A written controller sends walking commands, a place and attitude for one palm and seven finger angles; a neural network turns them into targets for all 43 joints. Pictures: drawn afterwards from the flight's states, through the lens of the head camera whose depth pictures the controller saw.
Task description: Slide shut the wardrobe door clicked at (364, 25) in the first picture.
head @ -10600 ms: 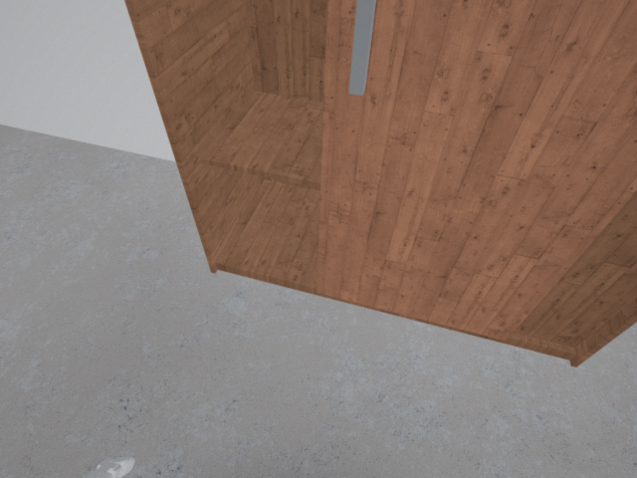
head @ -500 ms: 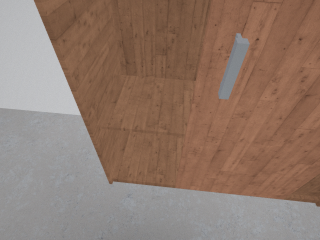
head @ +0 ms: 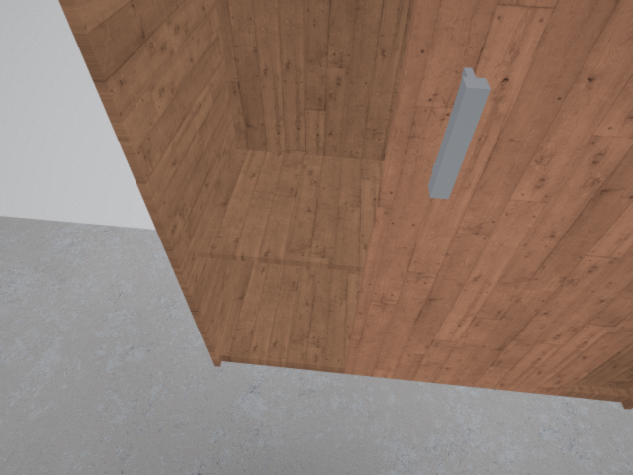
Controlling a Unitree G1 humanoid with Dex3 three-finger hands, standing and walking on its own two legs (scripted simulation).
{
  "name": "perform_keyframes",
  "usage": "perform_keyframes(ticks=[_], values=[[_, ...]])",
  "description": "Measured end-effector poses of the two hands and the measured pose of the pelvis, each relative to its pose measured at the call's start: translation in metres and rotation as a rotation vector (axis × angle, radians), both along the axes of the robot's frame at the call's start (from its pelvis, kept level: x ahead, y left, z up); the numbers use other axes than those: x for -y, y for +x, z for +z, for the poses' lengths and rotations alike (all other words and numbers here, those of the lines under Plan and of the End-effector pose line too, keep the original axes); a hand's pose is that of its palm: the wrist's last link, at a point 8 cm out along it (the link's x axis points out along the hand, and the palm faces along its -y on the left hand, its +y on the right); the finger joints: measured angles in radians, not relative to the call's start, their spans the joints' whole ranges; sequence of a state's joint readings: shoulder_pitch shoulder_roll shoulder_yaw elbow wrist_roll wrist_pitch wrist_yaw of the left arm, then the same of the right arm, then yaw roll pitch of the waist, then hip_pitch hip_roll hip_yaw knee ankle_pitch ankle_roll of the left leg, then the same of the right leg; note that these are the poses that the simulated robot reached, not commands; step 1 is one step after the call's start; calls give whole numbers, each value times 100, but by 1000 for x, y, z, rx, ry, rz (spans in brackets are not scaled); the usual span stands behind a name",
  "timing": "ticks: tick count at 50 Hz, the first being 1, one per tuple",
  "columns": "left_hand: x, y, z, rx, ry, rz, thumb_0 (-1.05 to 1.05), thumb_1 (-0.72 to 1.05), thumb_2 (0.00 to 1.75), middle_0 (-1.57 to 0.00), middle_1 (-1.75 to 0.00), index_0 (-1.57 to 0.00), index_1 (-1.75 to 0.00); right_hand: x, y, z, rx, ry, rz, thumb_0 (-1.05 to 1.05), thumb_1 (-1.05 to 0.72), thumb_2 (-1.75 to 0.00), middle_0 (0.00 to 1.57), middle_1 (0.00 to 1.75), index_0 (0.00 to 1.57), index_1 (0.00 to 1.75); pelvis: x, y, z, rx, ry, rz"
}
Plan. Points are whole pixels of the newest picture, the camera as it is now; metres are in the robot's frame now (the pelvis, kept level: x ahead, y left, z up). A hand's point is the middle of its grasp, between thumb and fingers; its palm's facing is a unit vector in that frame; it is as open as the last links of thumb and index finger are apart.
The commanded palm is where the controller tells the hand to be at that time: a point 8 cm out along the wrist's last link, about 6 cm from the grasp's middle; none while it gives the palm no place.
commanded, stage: look again from close up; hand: right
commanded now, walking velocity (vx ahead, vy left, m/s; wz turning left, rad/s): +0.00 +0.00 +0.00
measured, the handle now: (452, 135) +0.51 -0.15 +0.18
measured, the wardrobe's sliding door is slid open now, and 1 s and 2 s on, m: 0.41 0.41 0.41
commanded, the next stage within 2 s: raise the hand with hooked fingers in 0.26 s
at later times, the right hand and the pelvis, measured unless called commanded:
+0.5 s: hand out of the picture +0.10 -0.20 -0.09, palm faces +0.23 +0.94 -0.26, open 7.3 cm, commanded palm +0.10 -0.22 -0.04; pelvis -0.01 +0.00 -0.01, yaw -1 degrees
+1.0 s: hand (529, 457) +0.16 -0.21 +0.03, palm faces +0.10 +0.99 -0.07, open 9.8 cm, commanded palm +0.14 -0.26 +0.04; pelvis -0.04 +0.00 -0.05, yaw -3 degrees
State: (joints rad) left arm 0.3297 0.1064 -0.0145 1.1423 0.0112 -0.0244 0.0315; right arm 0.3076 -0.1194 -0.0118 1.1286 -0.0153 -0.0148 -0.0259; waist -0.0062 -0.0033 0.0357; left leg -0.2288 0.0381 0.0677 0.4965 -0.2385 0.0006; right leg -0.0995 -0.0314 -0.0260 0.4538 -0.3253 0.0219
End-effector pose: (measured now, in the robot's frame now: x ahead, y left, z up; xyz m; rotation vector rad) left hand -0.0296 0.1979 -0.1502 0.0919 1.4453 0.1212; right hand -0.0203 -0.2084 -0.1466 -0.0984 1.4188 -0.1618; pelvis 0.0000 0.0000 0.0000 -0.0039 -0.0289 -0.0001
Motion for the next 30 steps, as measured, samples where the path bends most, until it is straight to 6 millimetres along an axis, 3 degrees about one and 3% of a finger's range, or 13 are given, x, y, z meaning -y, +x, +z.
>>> perform_keyframes(ticks=[20,23,25,28,30], values=[[-8,9,0,34,7,-1,0,91,90,-20,-30,-20,-30,-3,6,3,21,-18,-27,2,-94,-90,20,30,21,30,-5,1,-2,-5,7,3],[-28,32,8,245,82,-4,3,94,90,-20,-30,-21,-30,26,57,49,337,-139,-63,6,-97,-90,21,31,21,31,-3,-3,-5,-9,0,3],[-42,56,15,401,119,-3,4,95,90,-20,-30,-21,-30,34,98,88,593,-183,-52,6,-95,-89,20,32,21,32,-1,-6,-7,-22,-2,-15],[-60,100,33,636,167,-39,3,94,90,-20,-30,-20,-30,28,159,144,992,-161,16,5,-90,-87,20,35,20,35,1,-14,-13,-62,-6,-27],[-67,130,50,777,191,-67,3,93,90,-20,-30,-20,-30,16,185,170,1237,-77,61,4,-85,-86,20,37,20,37,0,-20,-20,-95,-10,-18]])
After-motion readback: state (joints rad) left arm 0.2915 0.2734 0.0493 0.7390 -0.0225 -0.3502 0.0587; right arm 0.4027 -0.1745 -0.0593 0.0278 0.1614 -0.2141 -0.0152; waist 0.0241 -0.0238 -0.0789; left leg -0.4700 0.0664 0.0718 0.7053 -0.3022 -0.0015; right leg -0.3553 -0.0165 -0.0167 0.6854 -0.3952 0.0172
